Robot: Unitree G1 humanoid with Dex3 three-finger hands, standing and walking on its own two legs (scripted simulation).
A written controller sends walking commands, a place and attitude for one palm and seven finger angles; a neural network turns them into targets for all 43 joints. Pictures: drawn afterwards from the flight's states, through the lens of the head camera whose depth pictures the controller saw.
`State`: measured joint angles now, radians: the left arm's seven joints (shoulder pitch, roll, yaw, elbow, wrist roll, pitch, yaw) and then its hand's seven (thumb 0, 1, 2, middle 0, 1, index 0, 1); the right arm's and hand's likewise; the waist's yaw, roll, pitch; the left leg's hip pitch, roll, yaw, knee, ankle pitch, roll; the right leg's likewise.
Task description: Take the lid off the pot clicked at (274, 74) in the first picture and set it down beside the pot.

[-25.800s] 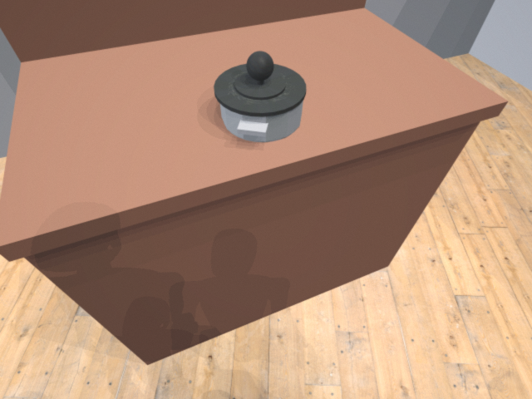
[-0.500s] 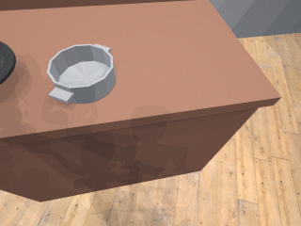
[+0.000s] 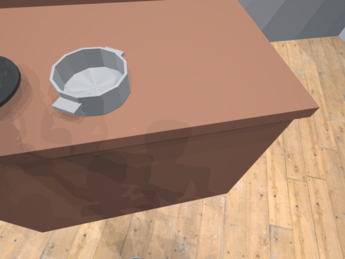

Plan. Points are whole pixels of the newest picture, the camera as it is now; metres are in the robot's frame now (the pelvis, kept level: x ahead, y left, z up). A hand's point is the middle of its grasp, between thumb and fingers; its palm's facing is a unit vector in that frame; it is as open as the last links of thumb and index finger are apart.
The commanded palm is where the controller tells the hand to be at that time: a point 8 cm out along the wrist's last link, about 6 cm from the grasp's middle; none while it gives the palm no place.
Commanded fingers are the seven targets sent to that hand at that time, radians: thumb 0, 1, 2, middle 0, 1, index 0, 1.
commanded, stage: lower the lid onto the table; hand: left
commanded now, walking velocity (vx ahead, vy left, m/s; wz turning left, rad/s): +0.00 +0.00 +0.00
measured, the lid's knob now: out of the picture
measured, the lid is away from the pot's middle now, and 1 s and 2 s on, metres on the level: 0.23 0.24 0.25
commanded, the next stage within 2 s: open the fingers wide in 0.64 s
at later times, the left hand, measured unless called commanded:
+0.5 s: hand out of the picture +0.46 +0.38 +0.14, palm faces -0.41 -0.27 -0.87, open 6.4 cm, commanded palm +0.49 +0.39 +0.21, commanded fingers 0.00 0.86 0.66 -0.97 -1.09 -0.94 -1.10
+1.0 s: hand out of the picture +0.45 +0.38 +0.14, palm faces -0.35 -0.15 -0.92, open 6.5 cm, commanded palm +0.46 +0.38 +0.20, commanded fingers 0.00 0.54 0.69 -0.77 -0.98 -0.75 -0.99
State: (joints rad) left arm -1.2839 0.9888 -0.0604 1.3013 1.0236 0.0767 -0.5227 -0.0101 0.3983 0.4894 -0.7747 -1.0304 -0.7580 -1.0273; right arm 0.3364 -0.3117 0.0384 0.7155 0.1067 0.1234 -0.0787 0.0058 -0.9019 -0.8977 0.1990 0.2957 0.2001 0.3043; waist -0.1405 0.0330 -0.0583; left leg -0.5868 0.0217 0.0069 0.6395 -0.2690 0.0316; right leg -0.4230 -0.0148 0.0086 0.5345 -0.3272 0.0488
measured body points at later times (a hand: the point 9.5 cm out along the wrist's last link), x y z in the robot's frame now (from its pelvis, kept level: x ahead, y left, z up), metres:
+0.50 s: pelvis +0.00 +0.01 -0.01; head +0.09 +0.03 +0.43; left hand +0.48 +0.39 +0.19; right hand -0.01 -0.28 -0.12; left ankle +0.02 +0.10 -0.73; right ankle -0.05 -0.16 -0.73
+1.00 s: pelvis -0.01 +0.01 -0.01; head +0.08 +0.03 +0.43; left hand +0.46 +0.39 +0.19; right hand +0.00 -0.27 -0.13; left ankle +0.02 +0.10 -0.73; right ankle -0.05 -0.16 -0.73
